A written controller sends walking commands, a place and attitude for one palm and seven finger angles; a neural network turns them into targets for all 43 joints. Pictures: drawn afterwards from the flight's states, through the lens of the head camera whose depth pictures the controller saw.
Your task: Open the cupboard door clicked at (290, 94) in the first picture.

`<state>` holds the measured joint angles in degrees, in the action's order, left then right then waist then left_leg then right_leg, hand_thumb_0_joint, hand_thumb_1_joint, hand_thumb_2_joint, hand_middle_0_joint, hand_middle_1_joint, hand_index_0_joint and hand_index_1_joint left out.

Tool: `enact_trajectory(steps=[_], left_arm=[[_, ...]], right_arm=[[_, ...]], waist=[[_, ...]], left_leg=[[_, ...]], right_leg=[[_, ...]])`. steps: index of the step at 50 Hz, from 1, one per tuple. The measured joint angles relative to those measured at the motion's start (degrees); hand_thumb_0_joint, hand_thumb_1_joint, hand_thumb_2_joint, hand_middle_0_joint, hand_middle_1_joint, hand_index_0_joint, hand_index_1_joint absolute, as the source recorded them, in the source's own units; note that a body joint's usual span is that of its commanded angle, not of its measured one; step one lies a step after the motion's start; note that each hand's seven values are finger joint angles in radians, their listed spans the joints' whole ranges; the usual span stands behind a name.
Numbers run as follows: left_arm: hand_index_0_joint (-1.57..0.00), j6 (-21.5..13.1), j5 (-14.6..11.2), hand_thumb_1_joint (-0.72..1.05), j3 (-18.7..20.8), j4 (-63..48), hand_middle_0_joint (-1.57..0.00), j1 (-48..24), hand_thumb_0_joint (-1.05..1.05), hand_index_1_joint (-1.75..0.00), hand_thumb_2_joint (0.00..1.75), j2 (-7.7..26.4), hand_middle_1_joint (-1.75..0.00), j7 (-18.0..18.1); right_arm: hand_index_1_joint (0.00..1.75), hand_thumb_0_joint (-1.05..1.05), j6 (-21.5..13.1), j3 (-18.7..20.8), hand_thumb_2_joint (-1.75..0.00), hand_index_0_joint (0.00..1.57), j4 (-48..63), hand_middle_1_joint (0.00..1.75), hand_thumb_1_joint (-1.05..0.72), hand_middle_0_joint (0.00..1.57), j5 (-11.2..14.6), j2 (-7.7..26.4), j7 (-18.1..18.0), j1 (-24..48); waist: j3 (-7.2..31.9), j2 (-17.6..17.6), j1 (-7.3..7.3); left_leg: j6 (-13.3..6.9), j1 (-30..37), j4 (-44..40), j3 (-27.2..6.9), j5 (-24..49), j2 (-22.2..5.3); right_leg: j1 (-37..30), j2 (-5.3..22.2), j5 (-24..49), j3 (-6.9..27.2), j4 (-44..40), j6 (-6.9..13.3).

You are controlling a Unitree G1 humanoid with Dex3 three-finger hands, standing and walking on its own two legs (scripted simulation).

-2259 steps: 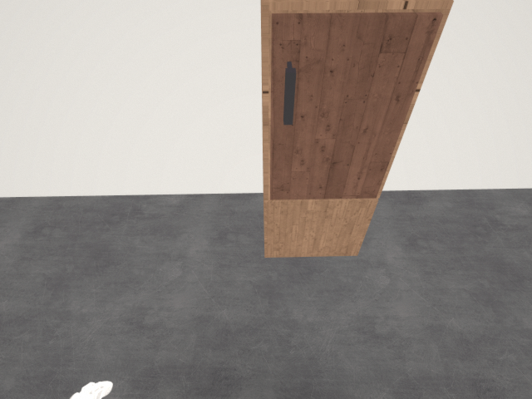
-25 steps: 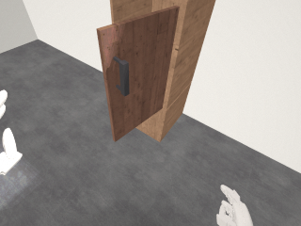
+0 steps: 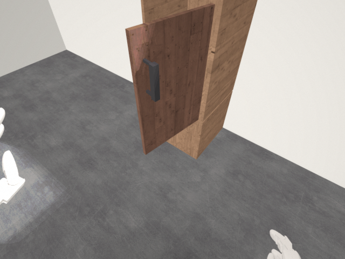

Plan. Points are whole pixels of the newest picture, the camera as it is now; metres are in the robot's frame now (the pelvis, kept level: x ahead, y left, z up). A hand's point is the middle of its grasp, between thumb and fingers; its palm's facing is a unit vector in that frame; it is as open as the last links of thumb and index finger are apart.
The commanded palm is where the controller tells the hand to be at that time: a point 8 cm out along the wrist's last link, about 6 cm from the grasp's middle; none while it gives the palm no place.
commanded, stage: stop stepping back and stand still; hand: left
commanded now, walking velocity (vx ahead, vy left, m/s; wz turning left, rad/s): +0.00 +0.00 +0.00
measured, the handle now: (150, 80) +0.66 +0.10 +0.07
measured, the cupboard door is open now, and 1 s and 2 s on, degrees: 79 79 79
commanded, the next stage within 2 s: let the arm hang, fingers relaxed in 0.08 s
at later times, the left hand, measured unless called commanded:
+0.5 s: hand out of the picture +0.06 +0.19 -0.16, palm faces +0.12 -0.97 -0.19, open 6.9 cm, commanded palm none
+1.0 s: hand out of the picture +0.02 +0.21 -0.16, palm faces +0.06 -0.97 -0.24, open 7.4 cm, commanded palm none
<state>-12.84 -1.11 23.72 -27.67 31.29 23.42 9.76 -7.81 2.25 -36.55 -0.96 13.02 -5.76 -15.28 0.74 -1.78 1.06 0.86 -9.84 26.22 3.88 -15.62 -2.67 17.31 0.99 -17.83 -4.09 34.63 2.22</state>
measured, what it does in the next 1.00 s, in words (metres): stands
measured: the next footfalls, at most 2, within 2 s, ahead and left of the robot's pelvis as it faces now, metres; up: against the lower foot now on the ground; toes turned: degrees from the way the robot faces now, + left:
none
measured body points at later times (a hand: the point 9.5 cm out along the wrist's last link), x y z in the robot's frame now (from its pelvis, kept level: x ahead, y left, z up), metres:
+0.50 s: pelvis -0.01 +0.01 -0.01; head +0.03 +0.00 +0.44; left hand +0.05 +0.24 -0.14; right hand +0.06 -0.22 -0.16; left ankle +0.00 +0.14 -0.73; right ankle +0.02 -0.08 -0.73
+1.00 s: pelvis +0.00 +0.02 +0.01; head +0.01 +0.01 +0.46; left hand +0.02 +0.26 -0.14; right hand +0.00 -0.20 -0.16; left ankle +0.00 +0.14 -0.73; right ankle +0.02 -0.08 -0.73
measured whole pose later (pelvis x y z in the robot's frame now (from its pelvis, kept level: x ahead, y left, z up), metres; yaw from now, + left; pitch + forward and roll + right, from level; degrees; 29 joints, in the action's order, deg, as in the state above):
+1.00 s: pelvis +0.00 +0.02 +0.01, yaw +3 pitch -2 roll +0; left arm -0.3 0.5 0.6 65.1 12.2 9.7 1.2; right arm 1.0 0.2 -64.9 -1.6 9.6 -1.2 -15.4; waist -2.4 2.4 0.9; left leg -0.1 -9.3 22.0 3.9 -11.1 -1.0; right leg 10.3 0.4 -11.2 -4.0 23.0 1.5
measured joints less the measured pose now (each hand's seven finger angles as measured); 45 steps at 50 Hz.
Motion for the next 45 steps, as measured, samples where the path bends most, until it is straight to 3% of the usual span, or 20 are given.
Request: enact_trajectory(steps=[2, 5, 7, 9, 10, 12, 15, 16, 17, 19, 21, 23, 24, 27, 35, 45], left_arm=[[-0.22, -0.18, -0.11, 0.88, 1.72, 0.62, -0.22, -0.57, 0.02, -0.3, 0.9, 1.44, -0.3, -0.13], [-0.22, 0.19, 0.15, 0.88, 2.36, 2.29, -0.21, -1.62, 0.01, -0.3, 0.9, 1.19, -0.3, -0.39], [-0.21, 0.1, 0.03, 0.88, 1.62, 3.14, -0.21, -1.97, 0.01, -0.3, 0.9, 0.15, -0.3, -0.75], [-0.21, 0.0, -0.08, 0.88, 0.17, 3.69, -0.21, -1.94, 0.01, -0.3, 0.9, -1.13, -0.3, -1.28], [-0.21, -0.18, 1.22, 0.89, -1.68, 6.43, -0.21, -3.24, 0.01, -0.3, 0.9, -1.26, -0.3, -2.23], [-0.21, 3.14, 2.86, 0.89, -7.1, 16.92, -0.21, -8.25, 0.01, -0.3, 0.9, -1.82, -0.3, -5.38], [-0.21, 10.81, 2.85, 0.89, -13.61, 34.9, -0.2, -13.83, 0.0, -0.3, 0.9, -5.67, -0.3, -7.77], [-0.2, 12.59, 2.76, 0.89, -15.39, 40.28, -0.2, -14.74, 0.0, -0.3, 0.9, -7.14, -0.3, -8.17], [-0.2, 13.87, 2.63, 0.9, -17.01, 45.7, -0.2, -15.44, 0.0, -0.3, 0.9, -8.45, -0.3, -8.51], [-0.2, 16.0, 2.48, 0.9, -19.72, 55.93, -0.2, -16.19, 0.01, -0.3, 0.9, -10.7, -0.3, -9.07], [-0.2, 17.02, 2.53, 0.9, -22.01, 64.21, -0.2, -16.05, 0.01, -0.3, 0.9, -13.32, -0.3, -9.73], [-0.2, 16.56, 1.88, 0.92, -23.12, 70.31, -0.2, -15.34, 0.01, -0.3, 0.9, -15.97, -0.3, -9.68], [-0.21, 15.38, 1.21, 0.96, -21.85, 71.67, -0.21, -15.24, -0.02, -0.3, 0.9, -16.23, -0.3, -8.77], [-0.21, 13.73, 1.69, 1.01, -21.91, 76.33, -0.21, -15.22, -0.05, -0.3, 0.9, -14.07, -0.3, -8.72], [-0.21, 13.85, 1.77, 0.95, -22.78, 87.19, -0.21, -15.4, -0.01, -0.3, 0.9, -12.13, -0.3, -8.85], [-0.2, 12.86, 1.62, 0.91, -23.02, 91.94, -0.2, -18.13, 0.0, -0.3, 0.9, -12.92, -0.3, -8.66]], right_arm=[[0.3, 0.01, -0.18, -0.53, -0.9, 0.2, -0.07, 0.3, -0.9, 0.2, 0.24, -1.37, 0.73, 0.33], [0.3, 0.01, -0.62, -1.56, -0.9, 0.2, 0.02, 0.3, -0.9, 0.2, 0.46, -1.89, 1.49, 0.53], [0.3, 0.01, -0.25, -1.84, -0.9, 0.2, -0.25, 0.3, -0.9, 0.2, 0.76, -1.8, 2.16, 1.2], [0.3, 0.01, 0.61, -1.74, -0.9, 0.21, -0.9, 0.3, -0.9, 0.2, 0.99, -1.69, 2.7, 2.14], [0.3, 0.01, 0.5, -1.21, -0.9, 0.21, -1.98, 0.3, -0.9, 0.2, 0.84, -1.32, 3.71, 2.44], [0.3, 0.01, 2.68, -0.45, -0.9, 0.2, -4.1, 0.3, -0.9, 0.2, 0.88, 0.01, 5.49, 3.14], [0.3, 0.01, 6.69, -0.59, -0.9, 0.2, -5.48, 0.3, -0.9, 0.2, 0.49, 1.22, 6.63, 3.72], [0.3, 0.0, 7.36, -0.86, -0.9, 0.2, -5.49, 0.3, -0.9, 0.2, 0.09, 1.57, 6.91, 3.49], [0.3, 0.0, 7.74, -1.1, -0.9, 0.2, -6.1, 0.3, -0.91, 0.2, -0.39, 1.48, 7.02, 3.48], [0.3, 0.0, 8.66, -2.07, -0.9, 0.2, -8.05, 0.3, -0.91, 0.2, -1.47, 0.27, 6.85, 3.6], [0.3, 0.0, 9.0, -2.93, -0.9, 0.2, -9.95, 0.3, -0.91, 0.2, -1.97, -0.78, 6.48, 2.89], [0.3, 0.0, 9.25, -3.2, -0.9, 0.2, -12.21, 0.3, -0.91, 0.2, -1.67, -1.45, 6.1, 2.05], [0.3, 0.0, 9.42, -3.12, -0.9, 0.2, -13.37, 0.3, -0.91, 0.2, -1.37, -1.92, 5.86, 1.49], [0.3, 0.0, 10.22, -2.58, -0.9, 0.2, -16.87, 0.3, -0.91, 0.2, -0.93, -2.81, 5.28, 0.52], [0.3, 0.0, 10.15, -1.61, -0.9, 0.2, -23.04, 0.3, -0.91, 0.2, -0.71, -2.37, 4.77, -0.65], [0.3, 0.0, 9.15, -1.92, -0.9, 0.2, -27.41, 0.3, -0.91, 0.2, -0.61, -2.9, 4.69, -0.41]], waist=[[-0.14, -0.88, -0.14], [-0.55, 1.56, 0.18], [-0.92, 3.43, 0.19], [-1.55, 4.09, -0.05], [-1.34, 4.37, -0.36], [-0.75, 5.01, -1.13], [-0.81, 6.08, -0.1], [-0.87, 6.78, 0.31], [-1.0, 6.68, 0.66], [-2.08, 4.29, 0.93], [-3.41, 2.51, 1.14], [-4.64, 2.06, 0.63], [-4.98, 1.87, 0.17], [-5.33, 1.48, -0.65], [-4.18, 3.8, -0.3], [-3.54, 4.58, -0.38]], left_leg=[[1.83, 0.07, 1.56, 0.24, -1.29, 0.21], [2.38, -0.54, 4.63, -0.95, -3.29, -1.11], [0.95, -2.46, 8.31, -1.76, -4.46, -1.68], [-0.09, -5.68, 15.69, -2.57, -7.31, -0.5], [-0.61, -8.08, 19.83, -2.51, -9.42, 0.14], [-1.01, -11.26, 22.93, -1.74, -11.71, 1.27], [-1.16, -10.41, 14.85, -0.23, -4.81, 1.57], [-1.83, -9.51, 11.28, -1.09, -1.15, 1.22], [-1.7, -9.7, 11.02, -1.42, -2.03, 1.29], [-1.36, -10.23, 12.66, -0.35, -3.48, 2.06], [-0.97, -9.5, 12.08, -0.17, -3.32, 2.34], [-0.36, -8.43, 10.3, -0.6, -2.27, 1.8], [-0.19, -8.13, 9.29, -1.01, -1.63, 1.57], [0.11, -6.7, 6.06, -1.67, 0.24, 1.27], [-0.24, -2.82, 0.22, -1.22, 2.78, 0.76], [-0.86, -0.24, -3.45, -0.25, 4.36, 1.44]], right_leg=[[0.56, -0.03, -3.13, 0.71, 2.11, -0.97], [-1.31, -1.05, 1.66, -0.84, -0.18, 0.19], [-1.59, -1.86, 1.08, -1.49, -0.78, 1.43], [-1.78, -1.8, 1.04, -1.54, -1.62, 1.66], [-1.46, -1.38, 1.39, -1.74, -2.08, 1.58], [-0.5, 0.07, 1.68, -2.25, -1.83, 1.21], [0.94, 1.69, 0.31, -3.17, 1.07, 0.15], [2.0, 1.53, -0.7, -3.56, 3.07, -0.17], [3.36, 1.69, -1.83, -3.5, 5.35, -0.44], [4.83, 1.68, -4.52, -1.0, 8.36, -1.08], [4.13, 1.25, -2.28, 0.1, 7.44, -0.58], [2.56, 0.54, -1.35, -0.32, 4.83, 0.07], [1.91, 0.24, -0.76, -0.77, 3.35, 0.28], [-0.04, -0.29, 1.18, -1.5, -0.59, 0.73], [-4.58, -1.24, 5.1, -1.14, -8.42, 0.2], [-6.53, -0.77, 6.58, -0.22, -11.3, -0.49]])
